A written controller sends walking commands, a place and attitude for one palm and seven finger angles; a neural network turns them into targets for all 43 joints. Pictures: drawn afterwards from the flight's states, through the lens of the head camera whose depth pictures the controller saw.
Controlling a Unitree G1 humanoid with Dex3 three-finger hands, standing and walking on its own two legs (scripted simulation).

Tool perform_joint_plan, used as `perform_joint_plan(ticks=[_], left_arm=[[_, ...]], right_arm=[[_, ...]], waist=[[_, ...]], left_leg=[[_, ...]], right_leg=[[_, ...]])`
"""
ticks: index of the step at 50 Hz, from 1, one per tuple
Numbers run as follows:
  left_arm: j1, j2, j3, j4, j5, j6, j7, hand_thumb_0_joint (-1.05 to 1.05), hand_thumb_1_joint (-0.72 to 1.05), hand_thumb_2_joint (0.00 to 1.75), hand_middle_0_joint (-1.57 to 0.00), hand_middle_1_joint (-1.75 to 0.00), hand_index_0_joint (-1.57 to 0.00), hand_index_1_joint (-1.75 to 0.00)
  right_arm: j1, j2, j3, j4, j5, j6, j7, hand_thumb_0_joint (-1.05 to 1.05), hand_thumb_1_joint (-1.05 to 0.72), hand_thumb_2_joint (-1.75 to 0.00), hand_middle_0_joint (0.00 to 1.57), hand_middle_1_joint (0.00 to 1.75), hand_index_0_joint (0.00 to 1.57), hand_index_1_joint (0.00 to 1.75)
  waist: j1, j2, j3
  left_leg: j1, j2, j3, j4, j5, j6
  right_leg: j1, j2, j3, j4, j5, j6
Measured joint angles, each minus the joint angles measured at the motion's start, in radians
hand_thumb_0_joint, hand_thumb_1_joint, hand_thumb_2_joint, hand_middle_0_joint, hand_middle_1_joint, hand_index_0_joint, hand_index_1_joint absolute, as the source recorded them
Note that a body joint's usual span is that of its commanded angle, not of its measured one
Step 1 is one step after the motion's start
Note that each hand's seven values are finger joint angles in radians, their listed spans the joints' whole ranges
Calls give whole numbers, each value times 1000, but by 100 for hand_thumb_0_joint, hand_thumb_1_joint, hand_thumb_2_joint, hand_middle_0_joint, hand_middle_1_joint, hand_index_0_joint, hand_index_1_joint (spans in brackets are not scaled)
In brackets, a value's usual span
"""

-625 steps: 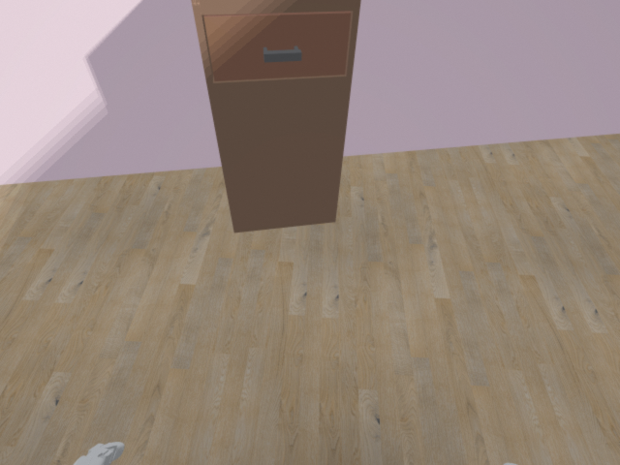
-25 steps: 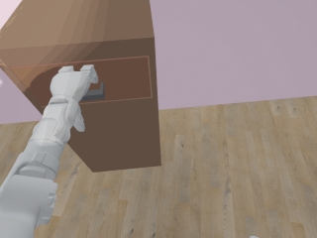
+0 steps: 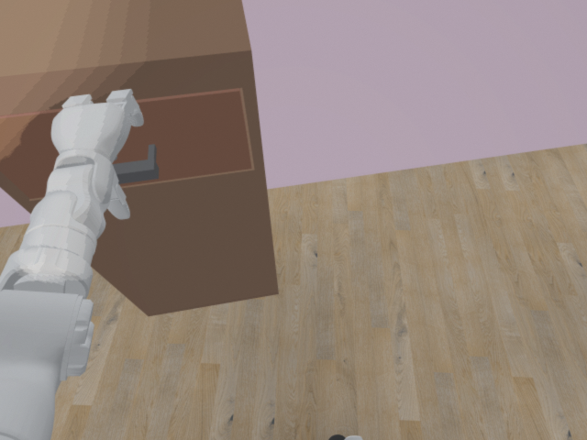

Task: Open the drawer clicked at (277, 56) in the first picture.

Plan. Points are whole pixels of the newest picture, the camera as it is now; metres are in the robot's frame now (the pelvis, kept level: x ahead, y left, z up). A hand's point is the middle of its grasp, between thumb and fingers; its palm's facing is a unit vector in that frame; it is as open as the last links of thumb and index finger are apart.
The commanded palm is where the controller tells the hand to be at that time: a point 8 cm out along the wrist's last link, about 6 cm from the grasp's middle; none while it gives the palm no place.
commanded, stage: move the hooked fingers above the handle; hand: left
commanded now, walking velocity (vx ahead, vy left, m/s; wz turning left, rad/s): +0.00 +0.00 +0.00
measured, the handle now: (123, 163) +0.54 +0.26 +0.02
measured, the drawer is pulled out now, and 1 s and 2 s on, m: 0.00 0.00 0.00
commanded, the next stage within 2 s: none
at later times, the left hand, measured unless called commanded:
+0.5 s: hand (100, 157) +0.49 +0.25 +0.09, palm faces +0.00 +0.01 -1.00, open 13.9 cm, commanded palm +0.46 +0.26 +0.14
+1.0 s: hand (97, 162) +0.48 +0.26 +0.09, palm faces -0.06 +0.01 -1.00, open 13.7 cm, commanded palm +0.46 +0.25 +0.14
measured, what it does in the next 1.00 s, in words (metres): stands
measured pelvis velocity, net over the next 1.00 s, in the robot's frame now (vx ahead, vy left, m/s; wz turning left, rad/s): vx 0.00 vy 0.00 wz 0.00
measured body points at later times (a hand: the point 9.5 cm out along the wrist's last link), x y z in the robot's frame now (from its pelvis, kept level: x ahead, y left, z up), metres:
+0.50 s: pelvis -0.01 +0.00 +0.00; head +0.08 -0.01 +0.44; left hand +0.48 +0.25 +0.15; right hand +0.04 -0.27 -0.13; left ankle -0.06 +0.09 -0.73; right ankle +0.01 -0.12 -0.73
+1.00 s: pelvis +0.00 +0.00 +0.00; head +0.08 -0.02 +0.44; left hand +0.48 +0.26 +0.14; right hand +0.03 -0.27 -0.14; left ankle -0.06 +0.09 -0.73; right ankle +0.01 -0.12 -0.73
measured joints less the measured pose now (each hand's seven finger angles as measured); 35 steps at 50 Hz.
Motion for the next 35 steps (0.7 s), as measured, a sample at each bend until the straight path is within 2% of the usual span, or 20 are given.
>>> perform_joint_plan(ticks=[6, 11, 17, 22, 25, 27, 31, 35], left_arm=[[28, 22, 5, 20, -7, 37, -24, 0, -49, 30, -32, -120, -32, -120], [61, 7, -30, -34, -20, -9, -50, 0, -49, 30, -32, -120, -32, -120], [23, -19, -53, -43, -5, -42, -2, 0, -49, 30, -32, -120, -32, -120], [-39, -6, -35, 36, 3, 24, 32, 0, -49, 30, -32, -120, -32, -120], [-59, 10, -35, 84, -2, 68, 8, 0, -49, 30, -32, -120, -32, -120], [-53, 18, -34, 97, -10, 75, -23, 0, -49, 30, -32, -120, -32, -120], [-7, 14, -52, 47, -25, 30, -82, 0, -49, 30, -32, -120, -32, -120], [40, -8, -52, -36, -20, -56, -73, 0, -49, 30, -32, -120, -32, -120]], right_arm=[[10, 1, 6, -9, 10, 10, 0, 0, -91, -90, 20, 30, 20, 30], [20, 11, 0, -4, 11, 9, -8, 0, -91, -90, 20, 30, 20, 30], [-4, 11, 0, 9, 4, -5, -8, 0, -91, -90, 20, 30, 20, 30], [-32, 4, 11, 4, 4, -9, -2, 0, -91, -90, 20, 30, 20, 30], [-35, 1, 18, -5, 10, -7, -3, 0, -91, -90, 20, 30, 20, 30], [-29, 0, 21, -12, 14, -3, -7, 0, -91, -90, 20, 30, 20, 30], [-3, 3, 15, -20, 16, -1, -17, 0, -91, -90, 20, 30, 20, 30], [14, 8, 6, -12, 9, 0, -23, 0, -91, -90, 20, 30, 20, 30]], waist=[[6, 9, 5], [21, 5, 9], [17, -6, 7], [2, -1, 3], [-2, 5, 3], [-1, 8, 4], [7, 7, 7], [15, -2, 9]], left_leg=[[3, 3, 10, -8, 4, 2], [15, 0, -7, -12, 9, 1], [3, -5, -25, 6, 6, -2], [-7, -5, -16, 11, 5, -1], [-4, -3, -6, 3, 7, 0], [1, -2, -2, -4, 9, 1], [10, 0, -4, -10, 10, 1], [9, -1, -13, -1, 4, -1]], right_leg=[[1, 5, 10, -10, 9, 1], [21, 0, -6, -19, 9, 1], [18, -8, -23, -4, 1, -1], [3, -7, -14, 4, 2, -1], [0, -4, -5, -1, 7, 0], [4, -1, -1, -7, 10, 0], [14, 0, -3, -15, 10, 0], [16, -2, -11, -7, 2, -1]])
